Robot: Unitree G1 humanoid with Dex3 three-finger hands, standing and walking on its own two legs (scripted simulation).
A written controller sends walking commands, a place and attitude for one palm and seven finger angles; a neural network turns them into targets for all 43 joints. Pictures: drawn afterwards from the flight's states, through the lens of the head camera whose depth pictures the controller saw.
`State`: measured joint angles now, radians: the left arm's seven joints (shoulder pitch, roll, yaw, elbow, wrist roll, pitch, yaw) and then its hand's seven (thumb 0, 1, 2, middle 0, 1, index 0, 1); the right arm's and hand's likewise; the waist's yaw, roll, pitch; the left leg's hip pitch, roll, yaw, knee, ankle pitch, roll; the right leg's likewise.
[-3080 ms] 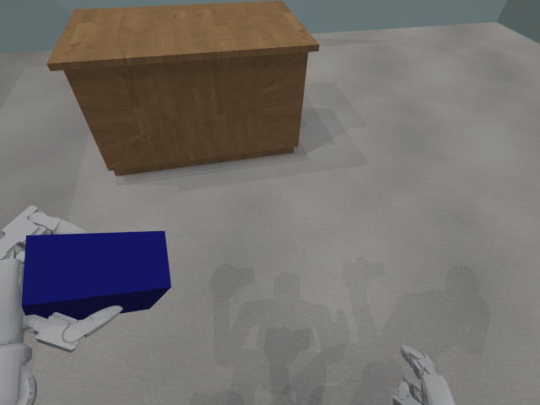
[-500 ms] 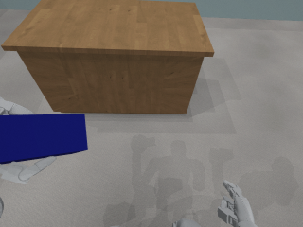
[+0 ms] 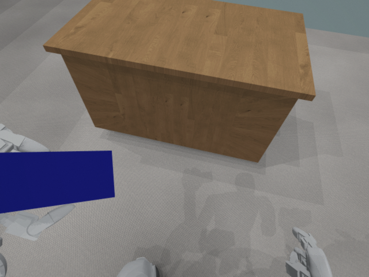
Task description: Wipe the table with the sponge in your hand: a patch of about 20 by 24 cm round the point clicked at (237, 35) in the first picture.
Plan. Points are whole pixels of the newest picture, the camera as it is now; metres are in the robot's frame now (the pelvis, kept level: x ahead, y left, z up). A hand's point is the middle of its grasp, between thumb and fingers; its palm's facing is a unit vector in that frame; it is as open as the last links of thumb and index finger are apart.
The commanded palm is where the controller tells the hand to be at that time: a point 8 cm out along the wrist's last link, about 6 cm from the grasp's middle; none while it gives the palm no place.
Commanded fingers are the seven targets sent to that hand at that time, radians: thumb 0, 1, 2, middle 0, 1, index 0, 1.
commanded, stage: walk to a spot facing it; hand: left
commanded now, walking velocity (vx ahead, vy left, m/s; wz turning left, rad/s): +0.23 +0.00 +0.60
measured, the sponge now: (72, 180) +0.23 +0.19 +0.16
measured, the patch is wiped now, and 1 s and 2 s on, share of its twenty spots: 0.00 0.00 0.00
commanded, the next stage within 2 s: turn to face it in 0.20 s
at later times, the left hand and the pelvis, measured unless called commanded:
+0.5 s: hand (48, 165) +0.25 +0.22 +0.17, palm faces +0.63 -0.67 -0.39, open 10.6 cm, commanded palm +0.20 +0.25 +0.18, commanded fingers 0.00 0.10 1.30 -1.20 -1.60 -1.20 -1.60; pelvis +0.10 -0.06 -0.01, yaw +11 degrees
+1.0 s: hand (128, 127) +0.33 +0.12 +0.17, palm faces +0.30 -0.85 -0.44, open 10.6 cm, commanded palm +0.27 +0.16 +0.18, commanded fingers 0.00 0.10 1.30 -1.20 -1.60 -1.20 -1.60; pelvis +0.08 -0.10 +0.00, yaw -6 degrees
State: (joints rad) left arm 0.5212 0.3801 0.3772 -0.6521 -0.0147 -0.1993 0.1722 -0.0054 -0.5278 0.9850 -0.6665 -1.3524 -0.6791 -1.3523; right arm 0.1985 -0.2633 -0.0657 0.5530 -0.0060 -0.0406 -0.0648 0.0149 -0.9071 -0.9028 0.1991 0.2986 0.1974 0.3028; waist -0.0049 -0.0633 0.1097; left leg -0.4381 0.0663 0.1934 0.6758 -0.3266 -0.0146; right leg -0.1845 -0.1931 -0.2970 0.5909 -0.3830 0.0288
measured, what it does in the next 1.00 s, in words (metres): steps to the right: left foot, then right foot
